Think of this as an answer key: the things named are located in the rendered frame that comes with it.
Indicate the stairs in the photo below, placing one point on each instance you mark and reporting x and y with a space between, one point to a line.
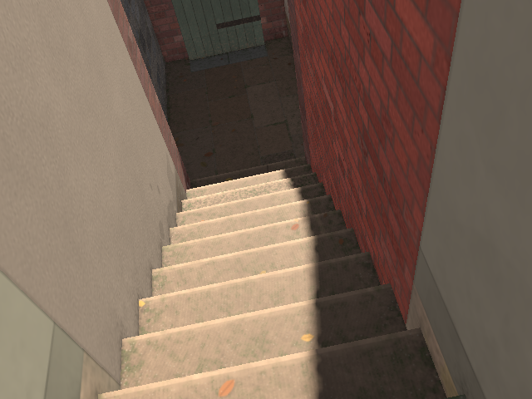
265 294

